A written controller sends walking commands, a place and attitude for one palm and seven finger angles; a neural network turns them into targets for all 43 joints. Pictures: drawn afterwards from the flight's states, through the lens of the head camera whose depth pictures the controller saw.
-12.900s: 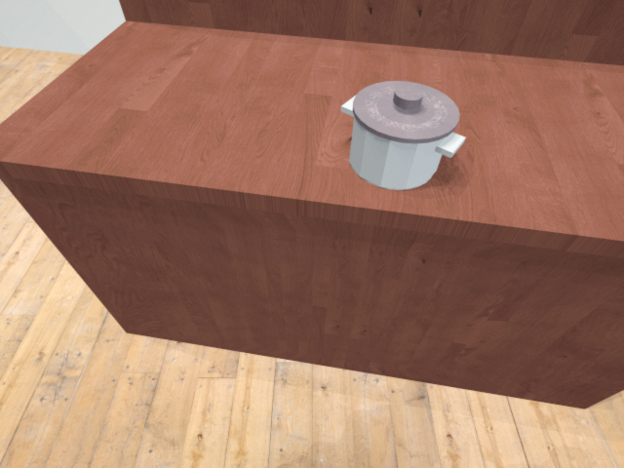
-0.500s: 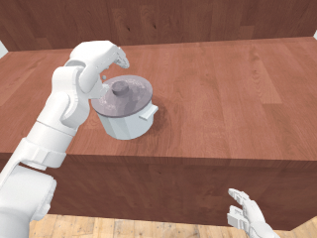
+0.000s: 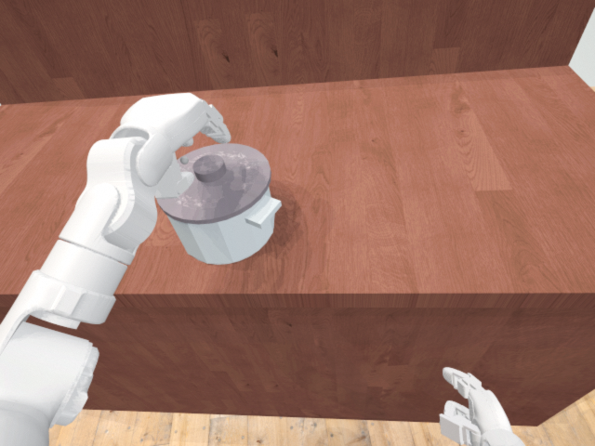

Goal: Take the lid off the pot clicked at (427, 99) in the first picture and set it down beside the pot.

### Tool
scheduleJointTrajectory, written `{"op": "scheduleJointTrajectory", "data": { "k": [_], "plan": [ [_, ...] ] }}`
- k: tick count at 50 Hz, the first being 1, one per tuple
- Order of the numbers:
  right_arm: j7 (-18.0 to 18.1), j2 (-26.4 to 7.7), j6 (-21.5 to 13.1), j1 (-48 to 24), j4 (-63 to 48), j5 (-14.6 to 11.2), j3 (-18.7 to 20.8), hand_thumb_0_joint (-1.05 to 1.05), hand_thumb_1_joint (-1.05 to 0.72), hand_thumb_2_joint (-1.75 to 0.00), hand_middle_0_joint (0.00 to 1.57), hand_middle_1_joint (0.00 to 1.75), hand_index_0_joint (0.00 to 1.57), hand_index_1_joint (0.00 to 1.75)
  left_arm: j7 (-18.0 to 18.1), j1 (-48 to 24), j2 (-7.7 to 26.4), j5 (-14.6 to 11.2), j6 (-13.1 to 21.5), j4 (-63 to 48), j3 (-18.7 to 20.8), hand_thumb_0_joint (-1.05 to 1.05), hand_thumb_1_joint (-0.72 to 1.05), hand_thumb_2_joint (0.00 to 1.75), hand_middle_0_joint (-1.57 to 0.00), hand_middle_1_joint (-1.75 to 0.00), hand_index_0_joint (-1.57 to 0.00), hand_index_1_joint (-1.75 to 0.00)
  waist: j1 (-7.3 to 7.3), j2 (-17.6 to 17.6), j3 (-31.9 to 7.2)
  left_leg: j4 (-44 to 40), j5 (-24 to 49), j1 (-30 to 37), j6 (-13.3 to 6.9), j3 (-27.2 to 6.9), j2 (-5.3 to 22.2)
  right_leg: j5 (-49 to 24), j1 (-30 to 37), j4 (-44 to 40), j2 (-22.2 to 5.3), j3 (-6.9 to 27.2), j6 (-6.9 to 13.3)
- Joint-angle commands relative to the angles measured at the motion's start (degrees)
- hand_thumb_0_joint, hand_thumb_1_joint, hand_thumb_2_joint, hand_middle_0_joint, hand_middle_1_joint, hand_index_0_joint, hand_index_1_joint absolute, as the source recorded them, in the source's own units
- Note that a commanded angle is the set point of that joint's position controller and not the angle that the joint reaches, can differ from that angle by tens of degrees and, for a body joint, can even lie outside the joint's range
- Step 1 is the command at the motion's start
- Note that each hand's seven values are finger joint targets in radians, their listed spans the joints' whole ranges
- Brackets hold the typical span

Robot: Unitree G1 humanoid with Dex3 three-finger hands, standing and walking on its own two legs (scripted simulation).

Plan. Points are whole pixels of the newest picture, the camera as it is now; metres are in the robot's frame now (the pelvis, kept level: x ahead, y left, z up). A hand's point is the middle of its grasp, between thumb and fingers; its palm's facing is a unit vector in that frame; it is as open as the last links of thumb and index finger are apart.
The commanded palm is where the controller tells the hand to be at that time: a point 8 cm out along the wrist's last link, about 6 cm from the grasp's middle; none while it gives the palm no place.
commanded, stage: lower the open fingers around the knob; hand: left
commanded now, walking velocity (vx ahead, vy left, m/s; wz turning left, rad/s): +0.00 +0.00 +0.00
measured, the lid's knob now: (209, 168) +0.46 +0.15 +0.15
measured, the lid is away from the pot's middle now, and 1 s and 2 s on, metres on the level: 0.00 0.01 0.00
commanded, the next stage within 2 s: close the fingers and squeeze the knob in 0.66 s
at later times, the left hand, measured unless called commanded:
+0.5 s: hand (185, 173) +0.41 +0.16 +0.19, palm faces -0.13 -0.09 -0.99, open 9.8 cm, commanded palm +0.38 +0.16 +0.23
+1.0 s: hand (195, 179) +0.41 +0.15 +0.18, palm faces -0.14 -0.07 -0.99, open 9.7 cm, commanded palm +0.38 +0.16 +0.23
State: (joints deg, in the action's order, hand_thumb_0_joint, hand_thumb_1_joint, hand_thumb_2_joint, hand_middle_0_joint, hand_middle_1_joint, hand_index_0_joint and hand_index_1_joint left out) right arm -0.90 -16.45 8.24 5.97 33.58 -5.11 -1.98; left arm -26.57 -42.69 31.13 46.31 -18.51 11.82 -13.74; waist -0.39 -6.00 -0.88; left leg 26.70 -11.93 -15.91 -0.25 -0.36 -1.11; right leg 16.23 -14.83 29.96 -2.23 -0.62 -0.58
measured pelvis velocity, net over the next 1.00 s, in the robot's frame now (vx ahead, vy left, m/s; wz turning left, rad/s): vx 0.01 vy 0.00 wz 0.01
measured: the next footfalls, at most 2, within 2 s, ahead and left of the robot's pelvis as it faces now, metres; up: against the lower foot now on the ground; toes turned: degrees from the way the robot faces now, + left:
none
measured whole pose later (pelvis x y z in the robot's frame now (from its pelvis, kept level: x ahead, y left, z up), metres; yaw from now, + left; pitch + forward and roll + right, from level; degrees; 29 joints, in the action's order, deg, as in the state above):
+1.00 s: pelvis +0.01 +0.00 +0.00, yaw +0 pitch +1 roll +1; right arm -1.8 -15.4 8.9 5.9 34.4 -4.9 -1.9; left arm -22.6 -40.0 27.7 47.1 -18.7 13.9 -16.4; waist -0.4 -5.9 -1.1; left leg 27.1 -12.5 -15.6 -0.4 -0.8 -1.3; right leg 16.4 -13.9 29.2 -2.4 -1.1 -0.8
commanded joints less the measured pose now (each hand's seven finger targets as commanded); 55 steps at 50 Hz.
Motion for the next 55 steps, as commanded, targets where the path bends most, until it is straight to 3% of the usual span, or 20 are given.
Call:
{"op": "scheduleJointTrajectory", "data": {
  "k": [1,4,5,6,9,12,18,20,24,26,28,35,37,38,39,41,44,47,53,55],
  "plan": [
    [0.6,-4.6,-3.3,-8.7,-9.7,0.0,1.1,0.0,-0.9,-0.9,0.2,0.3,0.2,0.3,2.2,-25.9,16.3,1.6,0.7,-7.2,11.2,0.0,-0.37,1.69,-0.89,-0.08,-0.89,-0.08,-0.66,8.3,-19.6,-1.6,10.6,7.3,-3.0,1.5,-2.1,-17.8,6.9,-3.6,1.5,-1.3,1.5],
    [0.8,-4.5,-3.5,-9.3,-9.7,-0.3,1.3,0.0,-0.9,-0.9,0.2,0.3,0.2,0.3,1.8,-26.9,12.1,1.3,0.7,-6.6,7.4,0.0,-0.37,1.69,-0.89,-0.08,-0.89,-0.08,0.04,6.9,-17.7,-1.7,9.6,8.3,-3.0,1.3,-2.0,-16.2,4.3,-3.8,1.6,-1.8,1.7],
    [0.5,-4.9,-3.8,-9.3,-10.0,-0.4,1.9,0.0,-0.9,-0.9,0.2,0.3,0.2,0.3,2.0,-27.4,10.7,0.0,1.2,-10.2,6.8,0.0,-0.37,1.69,-0.89,-0.08,-0.89,-0.08,0.69,5.2,-20.0,-0.8,10.8,10.2,-3.3,0.8,-2.1,-17.5,4.9,-3.7,1.5,-1.8,1.9],
    [0.4,-4.2,-4.2,-8.7,-10.1,-0.1,1.7,0.0,-0.9,-0.9,0.2,0.3,0.2,0.3,2.0,-28.4,13.9,1.0,1.3,-12.3,9.2,0.0,-0.37,1.69,-0.89,-0.08,-0.89,-0.08,-0.39,5.5,-23.7,-0.9,13.5,11.2,-3.4,0.6,-2.2,-19.7,7.5,-3.0,1.8,-1.4,1.8],
    [0.3,-4.6,-3.8,-8.4,-9.0,-0.2,1.6,0.0,-0.9,-0.9,0.2,0.3,0.2,0.3,1.8,-26.6,11.3,1.3,0.4,-6.7,7.1,0.0,-0.37,1.69,-0.89,-0.08,-0.89,-0.08,0.46,6.5,-18.6,-1.3,12.2,9.3,-2.9,0.7,-2.0,-19.2,4.8,-3.5,1.9,-2.1,1.7],
    [0.2,-4.6,-4.0,-8.6,-9.4,-0.1,1.7,0.0,-0.9,-0.9,0.2,0.3,0.2,0.3,2.0,-24.6,12.6,1.2,0.9,-7.4,8.6,0.0,-0.37,1.69,-0.89,-0.08,-0.89,-0.08,-0.03,7.3,-19.2,-1.1,12.8,9.2,-3.1,0.6,-2.1,-19.7,5.8,-3.4,1.9,-2.0,1.9],
    [-0.1,-4.5,-3.4,-8.5,-8.8,-0.3,1.6,0.0,-0.9,-0.9,0.2,0.3,0.2,0.3,2.7,-23.0,6.6,1.6,0.8,-4.2,3.8,0.0,-0.37,1.69,-0.89,-0.08,-0.89,-0.08,0.82,6.6,-16.6,-1.6,11.0,9.3,-2.6,0.5,-1.6,-15.9,2.7,-3.7,2.4,-2.9,2.1],
    [-0.2,-5.3,-3.2,-7.8,-8.5,-0.3,2.0,0.0,-0.9,-0.9,0.2,0.3,0.2,0.3,3.4,-20.0,8.1,0.9,1.0,-2.7,5.9,0.0,-0.37,1.69,-0.89,-0.08,-0.89,-0.08,0.96,7.0,-16.5,-1.2,9.8,8.9,-2.7,0.5,-1.5,-14.9,2.5,-3.9,2.3,-2.9,2.3],
    [-0.5,-4.5,-2.7,-8.5,-8.8,-0.3,1.5,0.0,-0.9,-0.9,0.2,0.3,0.2,0.3,3.9,-21.8,4.6,1.8,0.9,-3.3,2.5,0.0,-0.37,1.69,-0.89,-0.08,-0.89,-0.08,0.89,7.1,-16.1,-1.7,9.6,8.4,-2.5,0.4,-1.6,-14.3,2.1,-3.7,2.4,-3.3,2.3],
    [-0.5,-4.4,-2.6,-8.3,-9.1,-0.1,1.4,0.0,-0.9,-0.9,0.2,0.3,0.2,0.3,4.5,-21.9,7.1,2.0,1.2,-4.8,4.4,0.0,-0.37,1.69,-0.89,-0.08,-0.89,-0.08,0.53,6.7,-18.8,-1.7,10.6,8.9,-2.5,0.4,-1.6,-14.7,3.8,-3.3,2.6,-3.0,2.4],
    [-0.6,-4.1,-2.3,-8.6,-8.9,-0.3,1.5,0.0,-0.9,-0.9,0.2,0.3,0.2,0.3,4.6,-23.8,3.6,2.0,0.8,-5.2,1.4,0.0,-0.37,1.69,-0.89,-0.08,-0.89,-0.08,1.16,5.5,-16.9,-1.7,10.3,9.5,-2.3,0.2,-1.3,-13.9,1.6,-3.4,2.6,-3.4,2.5],
    [-0.6,-4.7,-2.4,-8.7,-9.0,0.2,1.9,0.0,-0.9,-0.9,0.2,0.3,0.2,0.3,6.1,-24.1,9.1,1.3,1.3,-7.7,6.7,0.0,-0.37,1.69,-0.89,-0.08,-0.89,-0.08,0.44,5.6,-20.5,-1.2,12.4,10.0,-2.5,-0.5,-1.2,-16.4,5.1,-2.8,2.5,-2.8,2.9],
    [-0.7,-3.7,-2.4,-8.9,-9.2,0.1,1.6,0.0,-0.9,-0.9,0.2,0.3,0.2,0.3,5.5,-22.3,5.2,1.6,0.9,-5.8,3.6,0.0,-0.37,1.69,-0.89,-0.08,-0.89,-0.08,0.44,7.2,-18.8,-1.5,13.1,9.7,-2.4,-0.1,-1.3,-17.2,4.4,-3.0,2.6,-3.1,2.5],
    [-0.7,-3.9,-2.3,-8.8,-8.8,0.0,1.5,0.0,-0.9,-0.9,0.2,0.3,0.2,0.3,5.5,-22.2,4.8,1.4,0.6,-4.5,3.0,0.0,-0.37,1.69,-0.89,-0.08,-0.89,-0.08,0.64,7.0,-17.4,-1.9,11.3,9.0,-2.3,0.2,-1.3,-15.9,3.6,-3.4,2.6,-3.1,2.4],
    [-0.6,-4.1,-2.2,-8.6,-8.6,0.0,1.5,0.0,-0.9,-0.9,0.2,0.3,0.2,0.3,5.5,-24.1,5.7,1.4,0.6,-5.6,3.6,0.0,-0.29,1.45,-0.85,-0.08,-0.85,-0.08,0.69,6.9,-17.2,-2.1,11.1,9.0,-2.3,0.1,-1.3,-16.0,3.6,-3.6,2.6,-3.1,2.4],
    [-0.7,-4.0,-2.4,-8.5,-9.0,0.1,1.5,0.0,-0.9,-0.9,0.2,0.3,0.2,0.3,5.6,-21.7,7.2,1.6,0.9,-6.0,5.2,0.0,-0.26,1.44,-0.86,-0.08,-0.86,-0.08,0.11,7.4,-19.6,-1.8,12.9,9.3,-2.6,0.2,-1.5,-17.3,5.5,-3.0,2.7,-2.8,2.5],
    [-0.7,-3.8,-2.2,-9.1,-8.8,-0.1,1.7,0.0,-0.9,-0.9,0.2,0.3,0.2,0.3,5.3,-24.6,4.0,1.6,0.5,-7.1,2.0,0.0,-0.23,1.42,-0.88,-0.08,-0.88,-0.08,0.88,6.7,-17.7,-1.9,11.6,9.9,-2.4,0.1,-1.4,-16.1,3.5,-3.4,2.6,-3.0,2.5],
    [-0.8,-4.1,-2.4,-8.8,-8.9,0.1,1.7,0.0,-0.9,-0.9,0.2,0.3,0.2,0.3,5.6,-22.5,8.4,1.8,0.7,-7.4,6.0,0.0,-0.19,1.4,-0.9,-0.08,-0.9,-0.08,0.16,6.7,-19.4,-1.4,12.6,9.4,-2.6,0.3,-1.6,-18.2,5.7,-3.2,2.6,-2.6,2.4],
    [-0.7,-3.9,-2.6,-9.6,-9.5,0.0,1.5,0.0,-0.9,-0.9,0.2,0.3,0.2,0.3,5.0,-21.2,7.9,1.2,1.0,-9.4,5.6,0.0,-0.11,1.36,-0.94,-0.08,-0.94,-0.08,-0.05,7.2,-18.7,-1.2,13.5,8.7,-2.7,0.7,-1.9,-20.8,6.5,-3.0,2.2,-2.2,2.1],
    [-1.0,-4.5,-2.5,-9.8,-9.7,0.0,2.2,0.0,-0.9,-0.9,0.2,0.3,0.2,0.3,5.1,-19.6,7.9,0.2,1.1,-11.5,6.3,0.0,-0.08,1.34,-0.89,-0.24,-0.89,-0.24,0.39,6.1,-19.8,-0.3,14.6,10.0,-2.8,0.5,-1.7,-21.4,6.4,-2.8,2.2,-2.2,2.4]
  ]
}}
